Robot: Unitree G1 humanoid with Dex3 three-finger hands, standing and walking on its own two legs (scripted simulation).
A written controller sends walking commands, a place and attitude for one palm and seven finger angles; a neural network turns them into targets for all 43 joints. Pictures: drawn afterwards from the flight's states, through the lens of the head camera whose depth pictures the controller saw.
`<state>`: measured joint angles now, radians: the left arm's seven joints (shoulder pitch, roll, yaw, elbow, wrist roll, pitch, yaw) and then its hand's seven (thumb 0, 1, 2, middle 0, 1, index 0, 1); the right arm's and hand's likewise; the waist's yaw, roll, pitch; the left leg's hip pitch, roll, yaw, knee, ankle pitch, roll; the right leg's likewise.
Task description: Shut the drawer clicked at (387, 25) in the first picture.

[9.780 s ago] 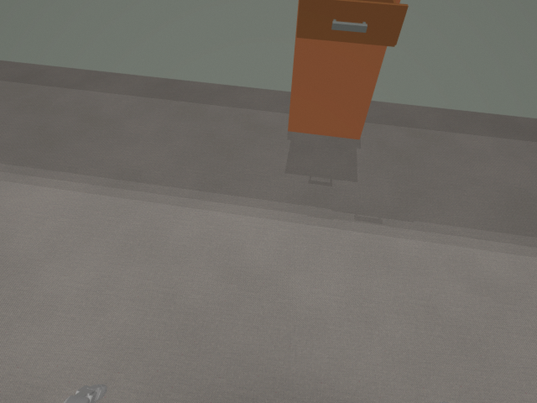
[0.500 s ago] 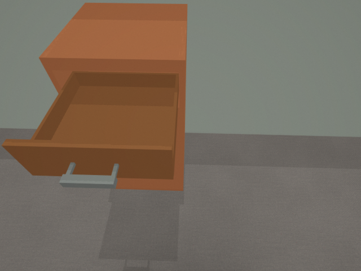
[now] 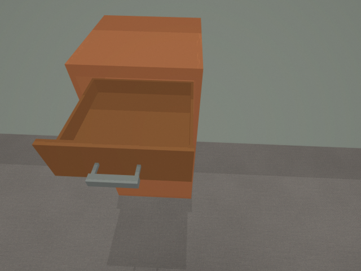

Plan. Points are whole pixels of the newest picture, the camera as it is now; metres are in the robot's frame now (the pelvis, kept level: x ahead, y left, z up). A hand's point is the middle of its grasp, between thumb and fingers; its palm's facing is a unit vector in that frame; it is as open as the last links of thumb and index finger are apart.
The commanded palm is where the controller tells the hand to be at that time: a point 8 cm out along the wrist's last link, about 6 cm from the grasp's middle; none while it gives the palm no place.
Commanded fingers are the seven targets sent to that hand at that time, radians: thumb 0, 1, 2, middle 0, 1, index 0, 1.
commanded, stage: shuffle to correct the standing spot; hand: left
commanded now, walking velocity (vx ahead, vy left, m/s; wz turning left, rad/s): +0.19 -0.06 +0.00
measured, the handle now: (115, 174) +0.35 +0.19 -0.01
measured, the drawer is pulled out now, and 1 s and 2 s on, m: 0.30 0.30 0.30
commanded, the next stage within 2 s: come to a stop and stand still in 0.06 s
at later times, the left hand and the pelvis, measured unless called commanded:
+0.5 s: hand out of the picture +0.02 +0.14 -0.18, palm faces +0.03 -0.98 -0.18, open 7.3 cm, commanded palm none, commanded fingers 0.00 0.90 0.90 -0.20 -0.30 -0.20 -0.30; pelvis +0.03 -0.02 -0.01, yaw +0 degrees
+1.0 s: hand out of the picture -0.02 +0.15 -0.17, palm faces +0.03 -0.98 -0.19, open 7.3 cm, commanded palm none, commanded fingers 0.00 0.90 0.90 -0.20 -0.30 -0.20 -0.30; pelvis -0.01 -0.02 +0.00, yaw +0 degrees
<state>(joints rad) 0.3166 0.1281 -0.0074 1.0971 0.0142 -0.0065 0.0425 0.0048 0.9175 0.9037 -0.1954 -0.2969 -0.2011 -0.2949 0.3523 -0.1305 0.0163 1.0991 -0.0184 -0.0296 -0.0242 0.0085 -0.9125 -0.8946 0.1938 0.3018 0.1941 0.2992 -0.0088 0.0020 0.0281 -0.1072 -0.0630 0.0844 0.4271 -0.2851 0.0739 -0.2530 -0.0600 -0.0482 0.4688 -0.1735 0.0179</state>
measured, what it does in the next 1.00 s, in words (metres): stands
